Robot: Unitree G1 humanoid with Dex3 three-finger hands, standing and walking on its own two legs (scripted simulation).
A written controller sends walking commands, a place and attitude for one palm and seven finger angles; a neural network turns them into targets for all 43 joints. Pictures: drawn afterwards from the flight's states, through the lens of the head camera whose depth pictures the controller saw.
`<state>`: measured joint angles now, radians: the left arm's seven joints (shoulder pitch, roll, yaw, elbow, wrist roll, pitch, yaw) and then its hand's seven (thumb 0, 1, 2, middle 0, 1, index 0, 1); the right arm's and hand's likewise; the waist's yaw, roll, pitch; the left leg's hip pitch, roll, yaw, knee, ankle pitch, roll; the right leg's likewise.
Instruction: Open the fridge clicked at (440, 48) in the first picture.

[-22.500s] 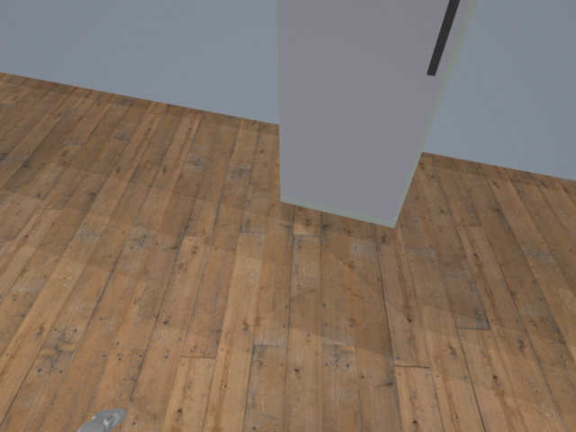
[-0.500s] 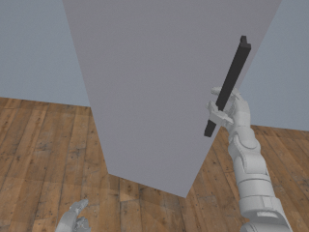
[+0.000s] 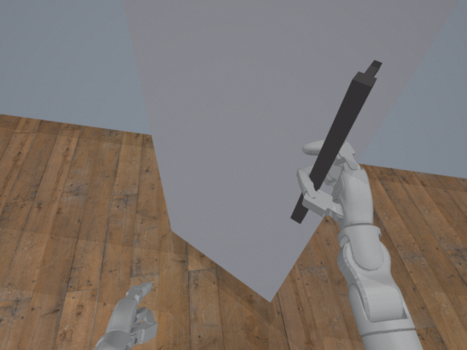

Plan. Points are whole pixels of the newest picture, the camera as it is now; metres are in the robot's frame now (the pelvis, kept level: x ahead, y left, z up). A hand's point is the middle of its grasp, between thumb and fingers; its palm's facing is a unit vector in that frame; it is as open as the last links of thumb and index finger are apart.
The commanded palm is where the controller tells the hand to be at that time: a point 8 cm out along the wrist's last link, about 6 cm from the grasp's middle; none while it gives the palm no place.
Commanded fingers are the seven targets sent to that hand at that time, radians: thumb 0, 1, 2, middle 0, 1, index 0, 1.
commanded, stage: walk backward, drawing the door open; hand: right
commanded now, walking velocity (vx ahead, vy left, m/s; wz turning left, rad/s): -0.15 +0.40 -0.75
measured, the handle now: (327, 158) +0.38 -0.09 +0.16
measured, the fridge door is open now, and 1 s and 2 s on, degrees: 28 58 81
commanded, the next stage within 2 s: stop walking and hold the door back in 1.66 s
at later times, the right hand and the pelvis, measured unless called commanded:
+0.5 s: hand (238, 243) +0.24 +0.03 +0.13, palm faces +0.03 +0.98 -0.20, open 6.6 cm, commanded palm +0.21 -0.01 +0.14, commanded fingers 0.00 -0.90 -0.90 0.45 1.40 0.45 1.40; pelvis -0.04 +0.15 -0.01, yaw -19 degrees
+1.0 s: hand (149, 265) +0.19 +0.14 +0.13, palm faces +0.50 +0.85 -0.19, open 6.7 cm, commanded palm +0.15 +0.12 +0.14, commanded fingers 0.00 -0.90 -0.90 0.45 1.40 0.45 1.40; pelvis +0.02 +0.36 -0.01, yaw -46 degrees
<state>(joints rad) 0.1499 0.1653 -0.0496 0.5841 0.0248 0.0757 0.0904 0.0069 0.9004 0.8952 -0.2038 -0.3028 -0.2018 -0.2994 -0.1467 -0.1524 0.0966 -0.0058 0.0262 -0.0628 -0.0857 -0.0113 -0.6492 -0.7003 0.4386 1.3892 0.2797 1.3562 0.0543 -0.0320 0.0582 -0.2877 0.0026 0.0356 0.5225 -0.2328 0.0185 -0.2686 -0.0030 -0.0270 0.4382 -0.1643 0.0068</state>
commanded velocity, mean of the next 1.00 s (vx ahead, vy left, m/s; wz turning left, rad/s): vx -0.17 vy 0.40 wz -0.75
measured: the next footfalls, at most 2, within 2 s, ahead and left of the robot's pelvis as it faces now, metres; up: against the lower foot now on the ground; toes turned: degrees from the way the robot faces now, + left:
right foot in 0.30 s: +0.00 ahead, -0.07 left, +0.00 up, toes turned -11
left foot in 0.52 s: +0.12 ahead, +0.28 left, +0.00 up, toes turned -18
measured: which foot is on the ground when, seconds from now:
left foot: down 0.00-0.30, up 0.32-0.50, down 0.52-0.66, up 0.68-0.86, down 0.88-1.00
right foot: down 0.00-0.12, up 0.14-0.28, down 0.30-0.52, up 0.54-0.66, down 0.68-0.88, up 0.90-1.00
